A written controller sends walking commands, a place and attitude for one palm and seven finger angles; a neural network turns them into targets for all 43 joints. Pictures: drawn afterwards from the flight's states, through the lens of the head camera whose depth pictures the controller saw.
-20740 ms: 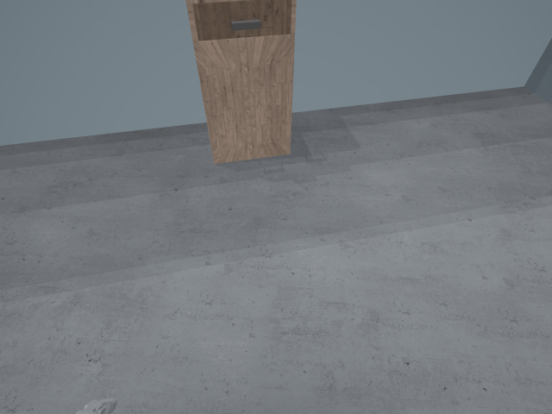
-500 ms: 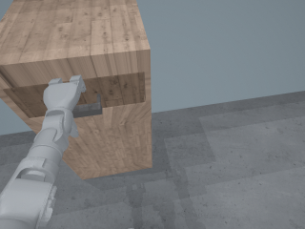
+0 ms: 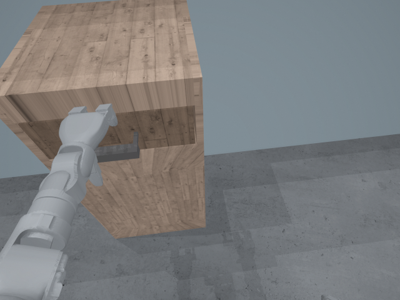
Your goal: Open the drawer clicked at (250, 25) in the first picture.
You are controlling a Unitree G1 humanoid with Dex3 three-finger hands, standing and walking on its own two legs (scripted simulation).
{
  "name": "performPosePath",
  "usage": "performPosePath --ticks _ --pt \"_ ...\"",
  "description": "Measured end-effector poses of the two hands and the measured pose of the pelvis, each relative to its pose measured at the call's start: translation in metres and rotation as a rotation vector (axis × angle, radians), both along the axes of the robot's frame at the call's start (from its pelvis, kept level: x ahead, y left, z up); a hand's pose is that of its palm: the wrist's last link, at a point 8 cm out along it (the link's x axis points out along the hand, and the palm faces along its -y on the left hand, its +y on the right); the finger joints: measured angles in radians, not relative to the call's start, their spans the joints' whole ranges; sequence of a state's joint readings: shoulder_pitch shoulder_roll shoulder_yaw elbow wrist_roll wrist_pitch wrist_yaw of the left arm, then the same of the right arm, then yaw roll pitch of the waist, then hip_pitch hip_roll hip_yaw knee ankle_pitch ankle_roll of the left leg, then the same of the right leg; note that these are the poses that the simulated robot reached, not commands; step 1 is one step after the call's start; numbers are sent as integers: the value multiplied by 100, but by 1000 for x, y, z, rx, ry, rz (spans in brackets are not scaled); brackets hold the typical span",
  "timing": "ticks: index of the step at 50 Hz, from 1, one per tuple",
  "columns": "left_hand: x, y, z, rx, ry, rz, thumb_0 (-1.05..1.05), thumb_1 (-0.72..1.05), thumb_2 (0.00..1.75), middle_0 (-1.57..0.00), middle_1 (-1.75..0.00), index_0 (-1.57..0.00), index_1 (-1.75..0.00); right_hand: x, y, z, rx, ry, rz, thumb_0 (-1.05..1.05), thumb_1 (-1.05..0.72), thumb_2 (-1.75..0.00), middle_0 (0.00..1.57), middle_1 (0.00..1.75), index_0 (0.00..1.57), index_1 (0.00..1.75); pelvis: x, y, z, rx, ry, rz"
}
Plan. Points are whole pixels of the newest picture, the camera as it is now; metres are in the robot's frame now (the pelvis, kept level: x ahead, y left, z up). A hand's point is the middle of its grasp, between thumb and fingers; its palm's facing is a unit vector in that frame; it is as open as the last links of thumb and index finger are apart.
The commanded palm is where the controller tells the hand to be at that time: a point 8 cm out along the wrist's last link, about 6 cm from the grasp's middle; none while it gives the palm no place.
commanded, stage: re-aim the fingers above the handle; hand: left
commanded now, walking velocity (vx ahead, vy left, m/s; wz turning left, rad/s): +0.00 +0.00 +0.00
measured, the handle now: (114, 145) +0.47 +0.24 +0.00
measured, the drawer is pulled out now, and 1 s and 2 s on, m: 0.00 0.00 0.00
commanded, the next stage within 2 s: lower the fingers behind the handle in 1.92 s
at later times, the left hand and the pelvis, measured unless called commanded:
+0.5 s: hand (97, 140) +0.43 +0.24 +0.07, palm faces -0.03 -0.02 -1.00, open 13.7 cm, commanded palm +0.41 +0.25 +0.12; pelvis -0.01 +0.00 +0.00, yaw -1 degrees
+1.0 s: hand (98, 140) +0.43 +0.24 +0.07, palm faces -0.01 -0.02 -1.00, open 13.6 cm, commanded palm +0.41 +0.25 +0.12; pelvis -0.03 +0.00 +0.00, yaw +0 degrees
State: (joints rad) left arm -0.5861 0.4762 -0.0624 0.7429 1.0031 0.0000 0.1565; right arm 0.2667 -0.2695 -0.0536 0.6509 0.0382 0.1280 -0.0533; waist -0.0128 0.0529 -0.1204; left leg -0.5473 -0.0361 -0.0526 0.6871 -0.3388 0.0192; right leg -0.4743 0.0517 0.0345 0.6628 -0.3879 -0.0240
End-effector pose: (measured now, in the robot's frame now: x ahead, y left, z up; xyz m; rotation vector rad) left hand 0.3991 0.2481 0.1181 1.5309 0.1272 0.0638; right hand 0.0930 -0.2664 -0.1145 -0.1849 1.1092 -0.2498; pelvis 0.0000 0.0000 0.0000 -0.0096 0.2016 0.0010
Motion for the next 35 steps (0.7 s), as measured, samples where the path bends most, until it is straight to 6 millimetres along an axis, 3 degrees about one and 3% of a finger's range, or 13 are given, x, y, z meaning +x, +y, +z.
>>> performPosePath --ticks 18,35 --pt "7 -8 8 11 -25 26 0 -49 30 -36 -122 -35 -124 -24 9 -8 36 43 -43 1 -91 -90 21 30 20 30 -5 1 0 4 0 -15" --pt "6 -4 5 20 -35 -2 0 -49 30 -35 -125 -34 -122 -55 0 -6 -11 82 -51 1 -91 -90 21 30 20 30 -18 3 -3 -2 14 -4"
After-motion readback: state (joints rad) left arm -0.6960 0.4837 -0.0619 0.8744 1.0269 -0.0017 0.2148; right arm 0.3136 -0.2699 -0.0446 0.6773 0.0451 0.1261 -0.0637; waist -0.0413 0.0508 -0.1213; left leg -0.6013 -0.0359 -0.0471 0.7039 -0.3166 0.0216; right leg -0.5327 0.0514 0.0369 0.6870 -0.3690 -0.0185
